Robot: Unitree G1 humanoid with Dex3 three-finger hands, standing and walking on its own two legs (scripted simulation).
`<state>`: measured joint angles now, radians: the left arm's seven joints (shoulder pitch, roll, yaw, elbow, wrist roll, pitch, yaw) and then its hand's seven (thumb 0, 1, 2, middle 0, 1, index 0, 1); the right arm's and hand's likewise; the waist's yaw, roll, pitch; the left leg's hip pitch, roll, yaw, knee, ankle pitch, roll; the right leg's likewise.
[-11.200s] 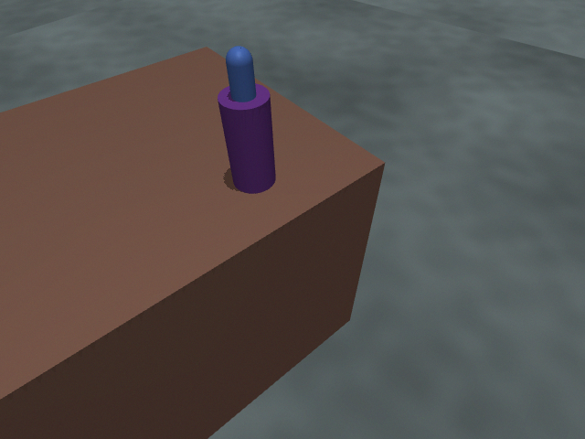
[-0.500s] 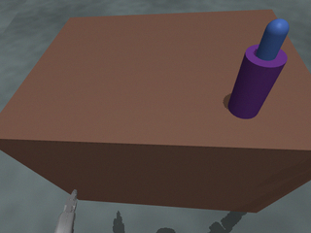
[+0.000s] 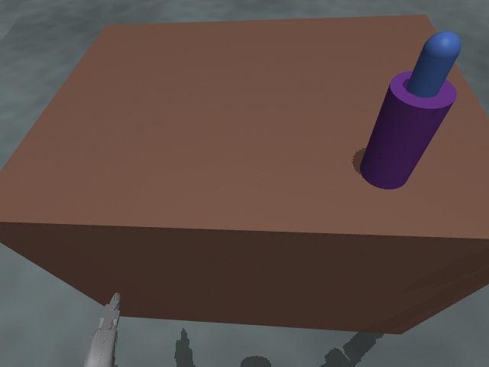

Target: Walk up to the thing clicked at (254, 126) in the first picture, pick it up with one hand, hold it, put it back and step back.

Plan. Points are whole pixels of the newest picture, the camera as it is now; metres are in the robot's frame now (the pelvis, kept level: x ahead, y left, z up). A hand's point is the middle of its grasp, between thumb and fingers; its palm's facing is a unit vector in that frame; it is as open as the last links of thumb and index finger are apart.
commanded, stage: go down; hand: right
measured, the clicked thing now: (408, 117) +0.48 -0.22 +0.13
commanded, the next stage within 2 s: approach in 0.02 s
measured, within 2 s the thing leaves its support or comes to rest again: neither
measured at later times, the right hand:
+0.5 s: hand out of the picture +0.40 -0.35 +0.11, palm faces +0.14 +0.99 +0.05, open 17.6 cm
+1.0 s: hand (423, 152) +0.46 -0.26 +0.08, palm faces +0.22 +0.97 +0.02, open 17.7 cm
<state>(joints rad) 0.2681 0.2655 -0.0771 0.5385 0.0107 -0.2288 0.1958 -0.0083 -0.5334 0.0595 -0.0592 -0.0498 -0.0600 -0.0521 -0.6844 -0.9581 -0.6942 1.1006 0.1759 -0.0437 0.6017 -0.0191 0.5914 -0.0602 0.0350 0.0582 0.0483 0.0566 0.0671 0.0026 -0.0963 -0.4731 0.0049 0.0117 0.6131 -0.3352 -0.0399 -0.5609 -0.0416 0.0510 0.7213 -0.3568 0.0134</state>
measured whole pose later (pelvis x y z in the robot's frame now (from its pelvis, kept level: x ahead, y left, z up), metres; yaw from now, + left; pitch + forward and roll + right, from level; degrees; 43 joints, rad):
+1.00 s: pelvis -0.02 +0.00 -0.03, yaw +2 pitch +16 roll +3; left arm 0.33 0.23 0.00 0.27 0.03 -0.11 0.04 -0.01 -0.52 0.03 -0.07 -0.06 -0.08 -0.05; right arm -0.75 -0.56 -0.52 1.07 0.09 -0.25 0.18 -0.02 0.59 -0.04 0.03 0.05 0.04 0.05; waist 0.14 -0.01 -0.15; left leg -0.72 -0.01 -0.02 0.85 -0.41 -0.04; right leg -0.78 -0.06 0.03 0.93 -0.43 0.01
